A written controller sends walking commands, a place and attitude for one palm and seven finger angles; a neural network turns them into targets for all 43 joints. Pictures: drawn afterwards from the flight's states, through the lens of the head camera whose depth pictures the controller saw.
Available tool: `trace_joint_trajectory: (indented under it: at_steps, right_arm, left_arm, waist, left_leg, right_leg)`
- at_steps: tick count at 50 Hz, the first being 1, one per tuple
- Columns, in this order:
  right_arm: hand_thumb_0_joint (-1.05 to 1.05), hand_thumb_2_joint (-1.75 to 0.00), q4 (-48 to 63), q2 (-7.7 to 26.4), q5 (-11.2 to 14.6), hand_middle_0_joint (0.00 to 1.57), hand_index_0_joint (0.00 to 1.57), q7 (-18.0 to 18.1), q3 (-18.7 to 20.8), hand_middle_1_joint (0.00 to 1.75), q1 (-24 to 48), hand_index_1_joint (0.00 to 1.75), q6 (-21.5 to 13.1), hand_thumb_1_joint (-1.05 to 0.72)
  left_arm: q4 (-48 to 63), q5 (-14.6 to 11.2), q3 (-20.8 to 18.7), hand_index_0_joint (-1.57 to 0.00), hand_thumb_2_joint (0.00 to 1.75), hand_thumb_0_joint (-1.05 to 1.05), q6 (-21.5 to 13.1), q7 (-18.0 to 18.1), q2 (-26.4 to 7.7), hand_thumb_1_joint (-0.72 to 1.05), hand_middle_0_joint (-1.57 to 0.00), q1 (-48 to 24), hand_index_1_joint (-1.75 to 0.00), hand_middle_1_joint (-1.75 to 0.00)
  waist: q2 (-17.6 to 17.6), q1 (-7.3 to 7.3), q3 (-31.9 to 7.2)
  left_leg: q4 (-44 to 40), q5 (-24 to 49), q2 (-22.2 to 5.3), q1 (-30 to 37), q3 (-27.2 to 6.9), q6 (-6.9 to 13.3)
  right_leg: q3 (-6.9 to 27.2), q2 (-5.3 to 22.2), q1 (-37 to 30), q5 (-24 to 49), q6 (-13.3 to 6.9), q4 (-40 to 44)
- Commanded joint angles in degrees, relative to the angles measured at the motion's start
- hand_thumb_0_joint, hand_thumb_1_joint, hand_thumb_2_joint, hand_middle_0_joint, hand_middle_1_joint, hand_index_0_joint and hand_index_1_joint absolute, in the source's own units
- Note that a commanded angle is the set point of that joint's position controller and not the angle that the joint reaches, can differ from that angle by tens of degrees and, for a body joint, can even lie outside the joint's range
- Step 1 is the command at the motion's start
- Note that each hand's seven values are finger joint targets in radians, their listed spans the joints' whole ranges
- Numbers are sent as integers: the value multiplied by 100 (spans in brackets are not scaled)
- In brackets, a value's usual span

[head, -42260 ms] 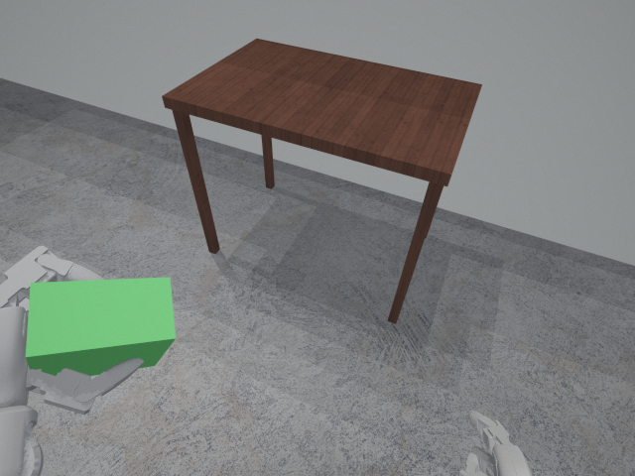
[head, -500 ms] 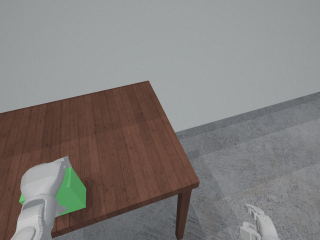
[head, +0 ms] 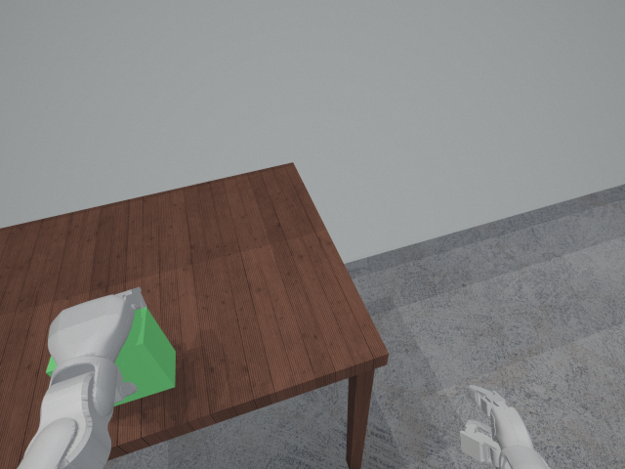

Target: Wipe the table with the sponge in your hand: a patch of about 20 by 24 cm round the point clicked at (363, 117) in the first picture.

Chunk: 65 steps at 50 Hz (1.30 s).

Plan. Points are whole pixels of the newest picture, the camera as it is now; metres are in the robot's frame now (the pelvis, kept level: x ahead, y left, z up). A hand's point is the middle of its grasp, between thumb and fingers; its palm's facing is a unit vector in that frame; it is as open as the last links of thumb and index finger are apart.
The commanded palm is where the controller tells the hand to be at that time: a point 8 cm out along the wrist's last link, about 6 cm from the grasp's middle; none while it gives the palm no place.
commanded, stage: lift the sponge slowly off the table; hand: left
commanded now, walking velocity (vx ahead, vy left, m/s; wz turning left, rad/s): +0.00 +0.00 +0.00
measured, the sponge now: (124, 367) +0.22 +0.30 +0.00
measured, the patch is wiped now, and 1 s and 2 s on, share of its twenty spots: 1.00 1.00 1.00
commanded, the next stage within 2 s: bring the sponge back beside the body in 1.02 s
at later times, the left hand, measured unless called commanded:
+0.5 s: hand (116, 325) +0.25 +0.29 +0.07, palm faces -0.02 -0.08 -1.00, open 10.1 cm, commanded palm +0.22 +0.30 +0.14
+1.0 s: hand (98, 310) +0.24 +0.30 +0.11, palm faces +0.04 -0.06 -1.00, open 10.1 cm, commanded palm +0.21 +0.30 +0.17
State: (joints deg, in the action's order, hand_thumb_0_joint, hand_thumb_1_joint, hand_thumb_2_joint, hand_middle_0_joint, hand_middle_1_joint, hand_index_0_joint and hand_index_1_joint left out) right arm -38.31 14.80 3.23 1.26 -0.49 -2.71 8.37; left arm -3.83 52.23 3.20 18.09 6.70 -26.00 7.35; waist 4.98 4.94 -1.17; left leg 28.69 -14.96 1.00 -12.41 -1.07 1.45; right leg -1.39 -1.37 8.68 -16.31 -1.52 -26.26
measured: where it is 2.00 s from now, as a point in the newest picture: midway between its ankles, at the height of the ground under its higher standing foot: outside the picture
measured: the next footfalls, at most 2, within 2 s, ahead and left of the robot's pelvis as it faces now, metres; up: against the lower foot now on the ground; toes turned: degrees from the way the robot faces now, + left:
none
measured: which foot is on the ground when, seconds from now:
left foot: down 0.00-1.00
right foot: down 0.00-1.00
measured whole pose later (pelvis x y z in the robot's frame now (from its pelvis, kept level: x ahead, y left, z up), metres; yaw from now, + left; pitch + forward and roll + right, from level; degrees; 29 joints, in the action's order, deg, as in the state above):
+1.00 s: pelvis +0.01 -0.01 +0.00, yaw +0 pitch -3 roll +0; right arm -37.1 15.6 3.7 1.7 -1.7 -0.9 8.3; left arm 6.5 49.2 0.3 20.3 -0.5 -31.6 5.6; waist 6.2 5.5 0.3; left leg 24.5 -13.4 0.9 -8.3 -1.7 0.8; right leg -1.8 -1.6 4.5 -15.0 -2.0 -22.3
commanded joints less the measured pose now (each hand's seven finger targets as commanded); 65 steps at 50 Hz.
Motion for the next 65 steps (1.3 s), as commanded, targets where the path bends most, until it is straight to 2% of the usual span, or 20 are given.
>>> trace_joint_trajectory:
  at_steps: [1,7,15,17,18,22,26,27,28,33,42,43,47,48,52,55,57,58,62,65]
  right_arm:
    - [0,-90,956,707,8,20,20,59,262,30,1077,30,-333,-90]
    - [0,-90,948,730,11,20,20,110,242,30,1118,30,-383,-90]
    - [0,-90,919,754,29,20,20,118,255,30,1061,30,-400,-90]
    - [0,-90,994,759,25,20,20,91,255,30,1156,30,-404,-90]
    - [0,-90,1032,726,16,20,20,80,262,30,1077,30,-412,-90]
    - [0,-90,1020,790,21,20,20,49,235,30,1139,30,-330,-90]
    - [0,-90,1064,776,36,20,20,46,245,30,1102,30,-319,-90]
    - [0,-90,1085,800,38,20,20,51,230,30,1187,30,-311,-90]
    - [0,-90,1107,741,43,20,20,55,228,30,1144,30,-321,-90]
    - [0,-90,1130,728,49,20,20,79,209,30,1130,30,-363,-90]
    - [0,-90,1107,769,54,20,20,119,134,30,1343,30,-351,-90]
    - [0,-90,1128,713,58,20,20,124,139,30,1297,30,-369,-90]
    - [0,-90,1094,785,52,20,20,87,110,30,1388,30,-304,-90]
    - [0,-90,1095,740,64,20,20,81,105,30,1327,30,-292,-90]
    - [0,-90,1141,818,62,20,20,61,95,30,1412,30,-252,-90]
    - [0,-90,1169,776,66,20,20,90,97,30,1288,30,-284,-90]
    - [0,-90,1199,789,53,20,20,117,87,30,1376,30,-323,-90]
    - [0,-90,1217,720,52,20,20,131,103,30,1256,30,-363,-90]
    - [0,-90,1152,763,28,20,20,129,129,30,1286,30,-398,-90]
    - [0,-90,1115,749,24,20,20,119,158,30,1186,30,-404,-90]
  left_arm:
    - [1327,146,-851,-120,130,0,-126,194,-1436,10,-120,-1232,-160,-160]
    - [1412,90,-1076,-120,130,0,-223,132,-1724,10,-120,-1495,-160,-160]
    - [1318,22,-961,-120,130,0,-225,-23,-1634,10,-120,-1606,-160,-160]
    - [1560,6,-1140,-120,130,0,-212,-49,-1771,10,-120,-1370,-160,-160]
    - [1616,-33,-977,-120,130,0,-211,-63,-1569,10,-120,-1177,-160,-160]
    - [1642,-56,-1402,-120,130,0,-59,-90,-1985,10,-120,-1041,-160,-160]
    - [1815,-102,-1389,-120,130,0,9,-117,-1963,10,-120,-958,-160,-160]
    - [1994,-88,-1518,-120,130,0,24,-132,-2154,10,-120,-1018,-160,-160]
    - [2022,-115,-1262,-120,130,0,25,-153,-1862,10,-120,-1022,-160,-160]
    - [2270,-172,-1075,-120,130,0,12,-285,-1747,10,-120,-1203,-160,-160]
    - [2228,-72,-1331,-120,130,0,106,-391,-2174,10,-120,-1605,-160,-160]
    - [2372,-86,-1096,-120,130,0,76,-398,-1921,10,-120,-1744,-160,-160]
    - [2089,-106,-1460,-120,130,0,254,-442,-2276,10,-120,-1374,-160,-160]
    - [2042,-112,-1164,-120,130,0,282,-478,-1938,10,-120,-1493,-160,-160]
    - [2006,-187,-1374,-120,130,0,372,-611,-2175,10,-120,-1207,-160,-160]
    - [2132,-188,-1168,-120,130,0,233,-659,-2017,10,-120,-1479,-160,-160]
    - [2334,-146,-1333,-120,130,0,122,-642,-2233,10,-120,-1573,-160,-160]
    - [2370,-181,-1166,-120,130,0,36,-615,-2005,10,-120,-1541,-160,-160]
    - [2452,-138,-1535,-120,130,0,-104,-493,-2315,10,-120,-1392,-160,-160]
    - [2324,-206,-1549,-120,130,0,-90,-400,-2205,10,-120,-1054,-160,-160]
  waist:
    - [-61,24,-906]
    - [-10,37,-910]
    - [-42,-22,-1006]
    - [104,84,-1156]
    - [35,48,-1172]
    - [-174,92,-1022]
    - [-230,98,-1051]
    - [-74,107,-1070]
    - [-52,39,-1024]
    - [-22,-30,-1007]
    - [73,67,-945]
    - [145,13,-1044]
    - [69,105,-922]
    - [-60,22,-882]
    - [-173,87,-845]
    - [-94,10,-881]
    - [29,43,-949]
    - [80,8,-994]
    - [161,100,-972]
    - [111,116,-890]
  left_leg:
    - [-364,1278,88,447,-178,227]
    - [-441,1268,118,526,-191,226]
    - [-419,1525,116,590,-123,226]
    - [-426,1678,128,692,-169,219]
    - [-395,1778,120,666,-128,236]
    - [-415,1800,117,567,-145,210]
    - [-353,1897,123,606,-111,230]
    - [-380,1930,128,658,-159,217]
    - [-373,1935,110,642,-111,226]
    - [-397,1943,84,770,-145,235]
    - [-584,1743,87,803,-237,198]
    - [-566,1805,72,849,-191,202]
    - [-617,1794,90,711,-244,169]
    - [-620,1755,62,664,-183,170]
    - [-606,1707,79,626,-218,185]
    - [-595,1582,63,651,-188,205]
    - [-601,1527,85,746,-241,214]
    - [-570,1535,78,761,-183,229]
    - [-596,1609,80,813,-275,200]
    - [-589,1595,76,700,-228,184]
  right_leg:
    - [261,-132,-128,1313,-279,451]
    - [386,-138,-234,1287,-293,548]
    - [252,-92,-340,1663,-246,526]
    - [390,-109,-493,1824,-293,514]
    - [273,-82,-558,2008,-262,455]
    - [427,-85,-608,2207,-268,469]
    - [351,-30,-653,2424,-219,442]
    - [470,-64,-669,2381,-268,446]
    - [315,-38,-639,2364,-228,422]
    - [256,-57,-543,2223,-222,469]
    - [380,-95,-544,1761,-287,638]
    - [237,-68,-589,1807,-256,589]
    - [426,-87,-655,1881,-299,634]
    - [268,-64,-613,1829,-254,609]
    - [415,-73,-591,1874,-265,640]
    - [243,-43,-520,1663,-216,645]
    - [395,-93,-512,1527,-262,691]
    - [255,-58,-541,1531,-226,654]
    - [421,-113,-558,1549,-297,708]
    - [316,-63,-600,1576,-254,688]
